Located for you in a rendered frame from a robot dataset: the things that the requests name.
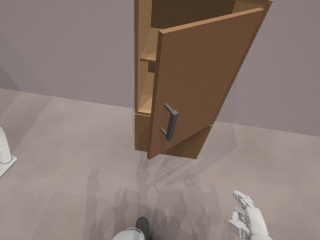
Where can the left robot hand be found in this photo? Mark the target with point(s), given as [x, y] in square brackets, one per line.
[6, 159]

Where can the right robot hand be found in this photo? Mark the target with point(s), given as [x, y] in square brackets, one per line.
[251, 221]

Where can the left robot foot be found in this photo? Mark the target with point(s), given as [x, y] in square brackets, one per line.
[143, 225]

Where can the robot left shin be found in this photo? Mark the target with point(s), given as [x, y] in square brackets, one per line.
[132, 228]

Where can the cupboard door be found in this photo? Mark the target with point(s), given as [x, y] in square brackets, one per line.
[194, 66]

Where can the handle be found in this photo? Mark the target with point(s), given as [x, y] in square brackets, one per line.
[172, 123]

